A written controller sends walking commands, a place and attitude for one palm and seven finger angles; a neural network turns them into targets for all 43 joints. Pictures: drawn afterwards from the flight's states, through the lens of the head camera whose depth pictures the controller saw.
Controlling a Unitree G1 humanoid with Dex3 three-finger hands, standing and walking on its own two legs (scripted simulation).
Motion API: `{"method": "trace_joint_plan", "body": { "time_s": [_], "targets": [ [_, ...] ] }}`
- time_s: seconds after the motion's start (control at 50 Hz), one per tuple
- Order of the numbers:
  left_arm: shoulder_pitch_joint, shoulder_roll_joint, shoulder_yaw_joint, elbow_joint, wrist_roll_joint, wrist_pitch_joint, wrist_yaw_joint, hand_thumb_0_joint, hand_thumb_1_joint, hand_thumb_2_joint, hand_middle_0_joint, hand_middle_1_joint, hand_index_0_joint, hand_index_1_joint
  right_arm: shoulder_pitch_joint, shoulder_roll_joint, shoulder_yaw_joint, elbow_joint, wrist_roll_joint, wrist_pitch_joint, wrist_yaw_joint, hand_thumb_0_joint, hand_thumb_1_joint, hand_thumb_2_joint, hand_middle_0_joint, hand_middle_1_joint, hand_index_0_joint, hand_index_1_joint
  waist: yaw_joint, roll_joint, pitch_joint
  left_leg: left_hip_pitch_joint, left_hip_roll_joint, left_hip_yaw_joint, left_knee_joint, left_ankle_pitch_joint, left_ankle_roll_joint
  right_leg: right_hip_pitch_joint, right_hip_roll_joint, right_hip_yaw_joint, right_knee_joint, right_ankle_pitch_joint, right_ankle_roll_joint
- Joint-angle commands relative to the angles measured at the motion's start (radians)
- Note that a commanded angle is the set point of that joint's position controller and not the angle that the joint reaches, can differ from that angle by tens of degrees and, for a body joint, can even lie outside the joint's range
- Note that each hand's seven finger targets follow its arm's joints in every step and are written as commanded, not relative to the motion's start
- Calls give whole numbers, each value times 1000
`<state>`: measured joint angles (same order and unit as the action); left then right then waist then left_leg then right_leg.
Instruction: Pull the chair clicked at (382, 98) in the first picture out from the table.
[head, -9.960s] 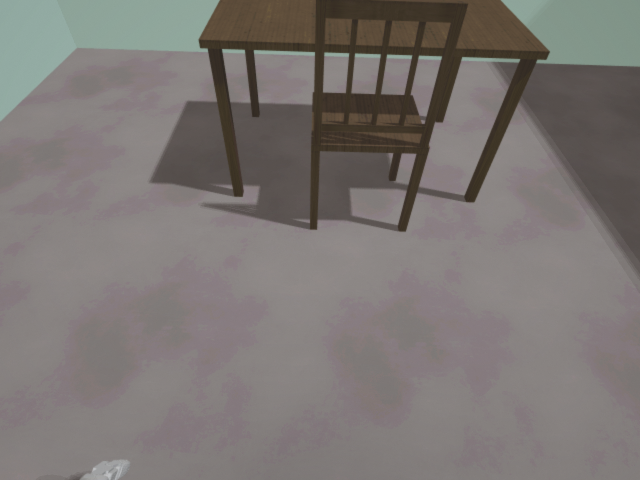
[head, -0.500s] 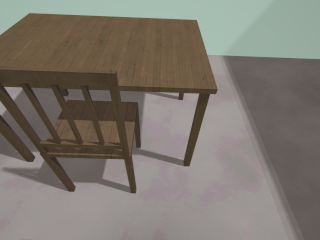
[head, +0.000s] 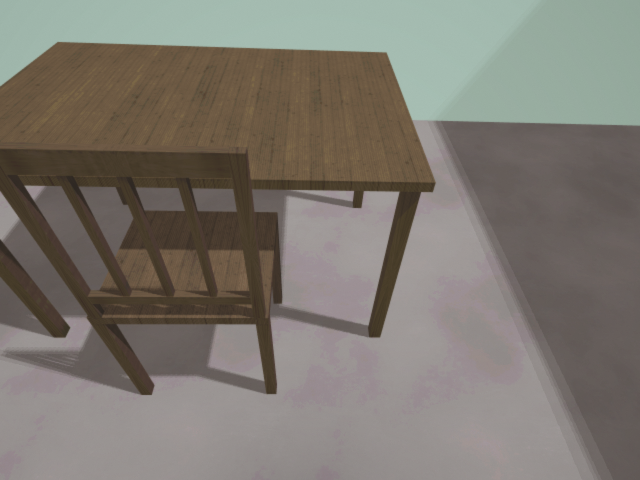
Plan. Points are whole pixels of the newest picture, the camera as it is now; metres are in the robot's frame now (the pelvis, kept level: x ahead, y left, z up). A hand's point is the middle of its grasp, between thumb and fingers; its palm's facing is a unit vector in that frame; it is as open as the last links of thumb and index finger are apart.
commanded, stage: look again from close up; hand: left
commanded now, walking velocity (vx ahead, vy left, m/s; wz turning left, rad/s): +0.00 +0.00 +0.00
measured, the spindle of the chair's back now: (150, 243) +0.54 +0.37 -0.08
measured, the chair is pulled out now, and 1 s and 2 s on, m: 0.00 0.00 0.00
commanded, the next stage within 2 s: shuffle to correct the standing spot in 1.28 s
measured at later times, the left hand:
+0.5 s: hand out of the picture -0.07 +0.24 -0.20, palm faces +0.01 -0.99 -0.14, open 7.4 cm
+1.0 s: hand out of the picture -0.04 +0.30 -0.17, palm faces -0.03 -0.98 -0.18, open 7.4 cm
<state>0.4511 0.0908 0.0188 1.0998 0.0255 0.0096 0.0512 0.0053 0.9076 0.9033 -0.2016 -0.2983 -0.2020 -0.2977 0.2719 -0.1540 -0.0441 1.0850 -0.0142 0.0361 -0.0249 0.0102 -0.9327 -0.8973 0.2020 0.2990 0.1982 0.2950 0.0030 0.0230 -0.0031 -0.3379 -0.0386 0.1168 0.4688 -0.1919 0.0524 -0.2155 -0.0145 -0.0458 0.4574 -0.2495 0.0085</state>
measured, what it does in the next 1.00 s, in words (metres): steps to the left: right foot, then left foot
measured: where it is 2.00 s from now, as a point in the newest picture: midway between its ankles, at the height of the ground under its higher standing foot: outside the picture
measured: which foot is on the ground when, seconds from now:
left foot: down 0.00-0.32, up 0.34-0.48, down 0.50-1.00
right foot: down 0.00-0.12, up 0.14-0.30, down 0.32-0.54, up 0.56-0.80, down 0.82-1.00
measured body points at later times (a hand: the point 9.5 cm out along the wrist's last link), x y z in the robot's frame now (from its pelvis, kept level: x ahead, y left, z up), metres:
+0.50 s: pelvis -0.02 +0.08 -0.01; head -0.02 +0.11 +0.44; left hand -0.07 +0.29 -0.18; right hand -0.05 -0.16 -0.15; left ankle -0.01 +0.16 -0.74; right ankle -0.06 -0.07 -0.74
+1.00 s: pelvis -0.04 +0.13 +0.01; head -0.02 +0.14 +0.46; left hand -0.03 +0.35 -0.16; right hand -0.06 -0.08 -0.15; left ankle -0.01 +0.16 -0.74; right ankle -0.09 -0.01 -0.74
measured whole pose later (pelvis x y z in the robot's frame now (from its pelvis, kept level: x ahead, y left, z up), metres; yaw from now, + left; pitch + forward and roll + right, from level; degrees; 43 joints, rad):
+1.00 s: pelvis -0.04 +0.13 +0.01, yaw -4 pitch +0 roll +0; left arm 0.30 0.14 0.01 1.11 0.02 0.01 0.05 0.01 0.91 0.90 -0.20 -0.30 -0.20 -0.30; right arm 0.28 -0.13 -0.01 1.15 -0.01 0.00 -0.04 0.01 -0.92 -0.90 0.20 0.30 0.20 0.30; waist -0.01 -0.02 0.02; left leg -0.20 -0.11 0.10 0.30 -0.13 0.12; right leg -0.11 -0.06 -0.02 0.38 -0.27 0.04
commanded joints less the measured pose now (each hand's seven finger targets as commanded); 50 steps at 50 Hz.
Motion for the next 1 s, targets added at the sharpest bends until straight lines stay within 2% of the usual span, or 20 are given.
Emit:
{"method": "trace_joint_plan", "body": {
  "time_s": [0.0, 0.04, 0.1, 0.16, 0.22, 0.26, 0.28, 0.3, 0.32, 0.34, 0.38, 0.44, 0.46, 0.48, 0.5, 0.56, 0.66, 0.82, 0.88, 0.98],
  "targets": [
    [-78, 112, 19, -55, -5, -12, 3, 0, 900, 900, -200, -300, -200, -300, 166, -13, -2, 10, 0, -5, 1, 0, -900, -900, 200, 300, 200, 300, -89, -130, 95, 281, 82, -110, 102, -88, -41, -397, -152, 168, -248, -352, -80],
    [-67, 107, 17, -52, -6, -8, -1, 0, 900, 900, -200, -300, -200, -300, 170, -28, 1, 9, 0, -15, -1, 0, -900, -900, 200, 300, 200, 300, -80, -28, 100, 218, 117, -167, -27, -186, -35, -349, -97, 124, -156, -319, -58],
    [104, 70, 24, 2, 10, 17, -8, 0, 900, 900, -200, -300, -200, -300, 56, -120, -14, -22, -8, -19, -7, 0, -900, -900, 200, 300, 200, 300, 18, 240, 132, -168, 270, -385, -450, -632, -17, -13, 36, -44, 207, -167, -17],
    [242, 64, 35, 50, 13, 43, -9, 0, 900, 900, -200, -300, -200, -300, -24, -130, -13, -46, -6, -19, -8, 0, -900, -900, 200, 300, 200, 300, 78, 156, 86, -226, 264, -344, -543, -512, -77, 83, 41, -58, 470, -214, -28],
    [338, 68, 44, 68, 0, 37, -4, 0, 900, 900, -200, -300, -200, -300, -52, -137, -25, -48, -7, -3, -13, 0, -900, -900, 200, 300, 200, 300, 103, 64, 90, -94, 172, -196, -539, -281, -173, 160, 59, -143, 149, -254, -25],
    [372, 53, 50, 78, -8, 32, 4, 0, 900, 900, -200, -300, -200, -300, -2, -107, -31, -16, 0, 16, -12, 0, -900, -900, 200, 300, 200, 300, 100, -69, 144, -43, 84, -85, -348, -194, -237, 215, 39, -138, -250, -163, -49],
    [257, 83, 49, 48, 1, 27, 19, 0, 900, 900, -200, -300, -200, -300, 79, -40, -30, 14, 24, 32, -19, 0, -900, -900, 200, 300, 200, 300, 38, -323, 143, 19, -4, -15, 66, -200, -193, 56, -164, 99, -343, -195, -123],
    [25, 115, 38, -34, 4, 25, 27, 0, 900, 900, -200, -300, -200, -300, 151, -5, -36, 21, 14, 37, -13, 0, -900, -900, 200, 300, 200, 300, -50, -385, 188, 85, 43, -158, 434, -240, -105, -285, -351, 266, -392, -320, -209],
    [-168, 141, 39, -106, 8, 16, 35, 0, 900, 900, -200, -300, -200, -300, 214, -44, -47, 11, 0, 39, 0, 0, -900, -900, 200, 300, 200, 300, -135, -222, 155, 113, 63, -226, 601, -204, -69, -401, -391, 262, -408, -266, -238],
    [-330, 214, 59, -150, 5, 12, 31, 0, 900, 900, -200, -300, -200, -300, 219, -39, -49, 10, 1, 38, 12, 0, -900, -900, 200, 300, 200, 300, -184, -166, 110, 164, 80, -230, 740, -177, -81, -443, -391, 242, -374, -217, -256],
    [-277, 149, 38, -137, 3, -32, 17, 0, 900, 900, -200, -300, -200, -300, 168, -25, -26, 1, 7, 4, 19, 0, -900, -900, 200, 300, 200, 300, -123, -104, 133, 47, 104, -156, 466, -163, -60, -265, -255, 113, -307, -155, -162],
    [-83, 149, 29, -40, 2, -13, -4, 0, 900, 900, -200, -300, -200, -300, 103, 8, 1, -7, 6, -27, 4, 0, -900, -900, 200, 300, 200, 300, -31, -25, 158, 92, 79, -64, -34, -47, -59, -60, -184, 52, -64, 90, -104],
    [-30, 128, 23, -22, -8, -6, -12, 0, 900, 900, -200, -300, -200, -300, 113, -18, 10, -4, 7, -44, -4, 0, -900, -900, 200, 300, 200, 300, -3, 93, 131, 113, 107, -151, -104, 139, -48, -28, -116, 23, 20, 102, -54],
    [21, 102, 21, -18, -17, -2, -16, 0, 900, 900, -200, -300, -200, -300, 99, -75, 8, -12, 1, -57, -14, 0, -900, -900, 200, 300, 200, 300, 32, 213, 97, 103, 225, -308, -143, 219, -4, -44, -70, 1, 48, -33, -13],
    [21, 88, 18, -17, -16, 0, -16, 0, 900, 900, -200, -300, -200, -300, 78, -112, 3, -24, -4, -54, -21, 0, -900, -900, 200, 300, 200, 300, 42, 226, 86, 29, 275, -355, -204, 106, 32, 7, -56, -4, 35, -112, 0],
    [-33, 102, 15, -3, -8, 17, -17, 0, 900, 900, -200, -300, -200, -300, 74, -120, 3, -11, -2, -60, -29, 0, -900, -900, 200, 300, 200, 300, 26, 116, 82, 73, 260, -421, -310, 3, 5, -6, -38, 11, 125, -107, 0],
    [-79, 95, 9, -25, -10, 10, -19, 0, 900, 900, -200, -300, -200, -300, 65, -104, 4, 4, 0, -58, -29, 0, -900, -900, 200, 300, 200, 300, 16, 17, 10, 202, 252, -356, -302, 37, 47, -42, -54, 51, 124, -153, -1],
    [-53, 128, 9, -9, -9, 4, -5, 0, 900, 900, -200, -300, -200, -300, 78, -66, 19, 40, 5, -54, -19, 0, -900, -900, 200, 300, 200, 300, 7, 46, 43, 150, 171, -305, -303, 23, -63, 78, -78, 56, -95, 47, -31],
    [-50, 115, 4, 2, -8, 0, -6, 0, 900, 900, -200, -300, -200, -300, 72, -85, 16, 40, 2, -48, -16, 0, -900, -900, 200, 300, 200, 300, -2, -62, 47, 170, 163, -279, -282, -6, -48, 58, -78, 54, -107, 47, -24],
    [-30, 110, -1, 7, -6, -1, -4, 0, 900, 900, -200, -300, -200, -300, 71, -92, 19, 50, 4, -44, -12, 0, -900, -900, 200, 300, 200, 300, -9, -22, 76, 171, 159, -280, -315, -94, -50, 19, -79, 54, -99, 15, -16]
  ]
}}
